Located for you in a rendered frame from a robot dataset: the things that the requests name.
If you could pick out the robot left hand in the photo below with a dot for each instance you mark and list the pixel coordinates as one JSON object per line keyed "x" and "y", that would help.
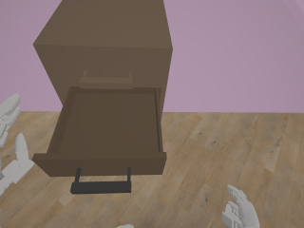
{"x": 17, "y": 169}

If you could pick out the drawer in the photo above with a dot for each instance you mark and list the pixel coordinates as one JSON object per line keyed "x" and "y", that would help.
{"x": 104, "y": 131}

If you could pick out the cabinet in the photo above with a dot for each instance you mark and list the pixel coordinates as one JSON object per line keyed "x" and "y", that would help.
{"x": 107, "y": 39}

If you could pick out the robot right hand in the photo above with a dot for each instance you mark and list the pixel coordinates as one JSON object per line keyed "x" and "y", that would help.
{"x": 243, "y": 215}

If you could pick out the handle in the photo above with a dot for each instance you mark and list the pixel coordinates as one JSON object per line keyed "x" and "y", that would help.
{"x": 100, "y": 187}
{"x": 105, "y": 83}

